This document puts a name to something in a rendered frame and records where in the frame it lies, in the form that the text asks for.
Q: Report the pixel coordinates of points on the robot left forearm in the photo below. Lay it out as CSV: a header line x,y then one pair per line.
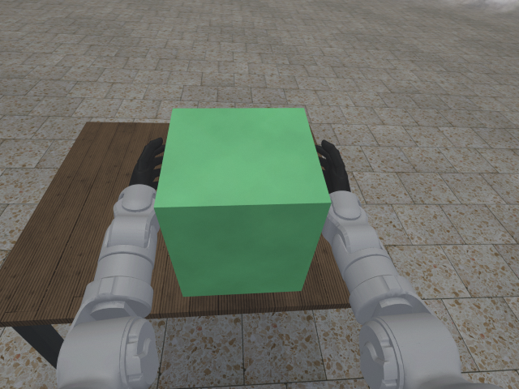
x,y
122,283

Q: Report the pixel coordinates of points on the table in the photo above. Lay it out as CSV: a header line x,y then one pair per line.
x,y
44,277

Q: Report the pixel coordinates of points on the robot left upper arm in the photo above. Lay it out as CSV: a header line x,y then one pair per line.
x,y
116,353

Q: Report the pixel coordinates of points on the robot right forearm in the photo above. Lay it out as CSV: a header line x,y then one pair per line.
x,y
376,288

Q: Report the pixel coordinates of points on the carton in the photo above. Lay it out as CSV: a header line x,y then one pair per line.
x,y
241,200

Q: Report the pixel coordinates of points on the robot right upper arm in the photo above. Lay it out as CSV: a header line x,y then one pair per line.
x,y
411,351

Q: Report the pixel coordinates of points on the left robot hand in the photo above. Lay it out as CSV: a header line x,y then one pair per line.
x,y
144,172

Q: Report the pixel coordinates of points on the right robot hand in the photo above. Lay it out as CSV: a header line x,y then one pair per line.
x,y
335,176

